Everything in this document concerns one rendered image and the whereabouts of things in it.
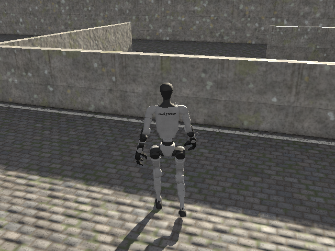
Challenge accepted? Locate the robot right hand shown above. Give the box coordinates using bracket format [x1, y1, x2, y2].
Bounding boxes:
[184, 141, 196, 150]

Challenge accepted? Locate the robot right upper arm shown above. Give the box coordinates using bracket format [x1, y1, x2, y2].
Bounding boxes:
[178, 105, 192, 133]

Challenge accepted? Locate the right robot forearm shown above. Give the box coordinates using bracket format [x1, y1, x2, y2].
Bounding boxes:
[187, 125, 196, 143]

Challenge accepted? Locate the left robot forearm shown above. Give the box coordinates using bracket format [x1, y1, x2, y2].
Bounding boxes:
[137, 128, 148, 153]

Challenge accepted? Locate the robot left hand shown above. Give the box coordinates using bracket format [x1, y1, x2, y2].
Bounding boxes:
[135, 151, 147, 166]

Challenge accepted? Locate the humanoid robot head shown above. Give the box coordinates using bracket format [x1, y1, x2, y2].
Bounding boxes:
[158, 83, 176, 108]

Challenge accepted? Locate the robot left upper arm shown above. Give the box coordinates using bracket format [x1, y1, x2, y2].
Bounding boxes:
[142, 105, 156, 135]

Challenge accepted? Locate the right robot thigh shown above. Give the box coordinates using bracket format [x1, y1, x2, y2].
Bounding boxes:
[175, 146, 185, 183]

